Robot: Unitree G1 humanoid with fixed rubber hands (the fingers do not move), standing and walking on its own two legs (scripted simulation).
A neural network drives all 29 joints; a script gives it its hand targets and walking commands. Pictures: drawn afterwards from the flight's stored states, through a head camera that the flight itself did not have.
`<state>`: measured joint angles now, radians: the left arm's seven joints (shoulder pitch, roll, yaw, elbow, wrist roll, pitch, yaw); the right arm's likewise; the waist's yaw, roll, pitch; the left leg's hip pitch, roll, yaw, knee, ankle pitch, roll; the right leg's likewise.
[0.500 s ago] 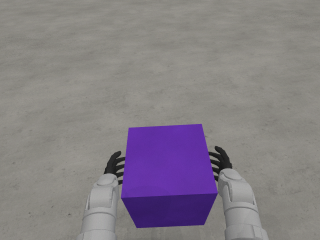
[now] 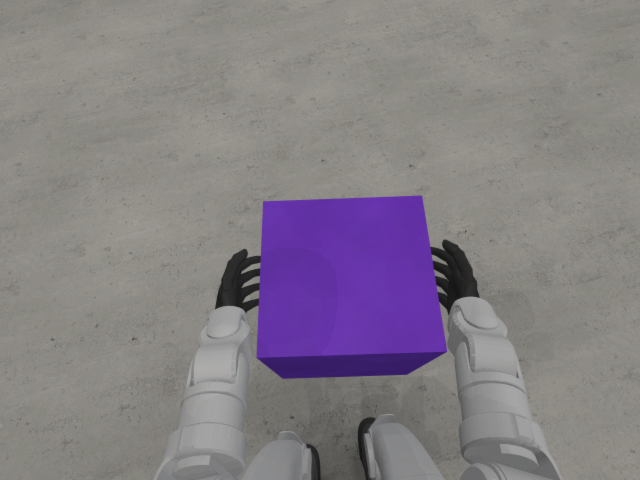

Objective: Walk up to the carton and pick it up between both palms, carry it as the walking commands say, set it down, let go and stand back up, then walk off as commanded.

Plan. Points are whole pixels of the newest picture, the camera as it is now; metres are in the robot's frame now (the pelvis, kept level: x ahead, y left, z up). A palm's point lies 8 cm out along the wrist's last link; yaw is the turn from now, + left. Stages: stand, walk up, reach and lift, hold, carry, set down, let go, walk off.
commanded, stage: set down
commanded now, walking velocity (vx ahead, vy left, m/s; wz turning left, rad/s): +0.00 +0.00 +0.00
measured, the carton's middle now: (343, 298) +0.37 -0.03 -0.11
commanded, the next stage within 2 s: none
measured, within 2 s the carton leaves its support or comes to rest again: neither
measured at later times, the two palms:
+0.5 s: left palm (238, 305) +0.37 +0.14 -0.13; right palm (431, 294) +0.37 -0.16 -0.13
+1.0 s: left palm (256, 300) +0.41 +0.13 -0.22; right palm (422, 292) +0.41 -0.17 -0.22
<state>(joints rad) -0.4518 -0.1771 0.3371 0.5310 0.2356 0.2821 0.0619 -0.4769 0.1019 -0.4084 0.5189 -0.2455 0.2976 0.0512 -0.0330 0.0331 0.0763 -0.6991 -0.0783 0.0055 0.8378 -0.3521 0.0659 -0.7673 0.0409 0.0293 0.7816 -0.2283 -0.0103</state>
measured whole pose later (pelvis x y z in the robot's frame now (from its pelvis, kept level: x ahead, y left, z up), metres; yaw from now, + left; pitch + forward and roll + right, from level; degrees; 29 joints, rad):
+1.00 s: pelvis -0.03 -0.01 -0.15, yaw +2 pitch +37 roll +1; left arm -0.81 -0.04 0.35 0.66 0.11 0.27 0.10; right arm -0.81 0.02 -0.41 0.63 -0.11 0.27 -0.05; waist -0.03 0.01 -0.12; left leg -1.60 -0.12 0.02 1.51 -0.54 0.05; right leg -1.68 0.08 0.05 1.46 -0.41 0.00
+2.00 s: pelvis -0.08 -0.02 -0.29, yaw +4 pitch +27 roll +3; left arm -1.32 0.14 0.29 0.58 -0.02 0.40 0.17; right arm -1.31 -0.19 -0.34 0.55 0.06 0.41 -0.14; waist -0.05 0.01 0.53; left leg -1.89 -0.15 0.05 2.01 -0.58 0.01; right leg -1.98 0.11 0.04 1.96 -0.45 0.01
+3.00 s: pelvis -0.06 -0.02 -0.36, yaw +5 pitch +29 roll -1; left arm -1.50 0.24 0.13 0.94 -0.12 0.28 0.21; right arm -1.45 -0.29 -0.31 0.91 0.07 0.27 -0.11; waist -0.08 0.03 0.52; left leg -2.11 -0.19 0.04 2.28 -0.68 0.01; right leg -2.17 0.04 -0.03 2.20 -0.54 -0.01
